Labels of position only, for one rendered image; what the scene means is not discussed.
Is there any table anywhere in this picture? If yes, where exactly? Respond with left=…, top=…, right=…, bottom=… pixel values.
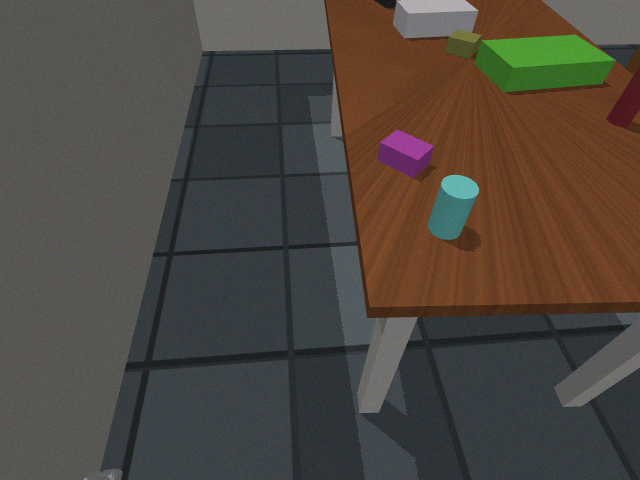
left=324, top=0, right=640, bottom=413

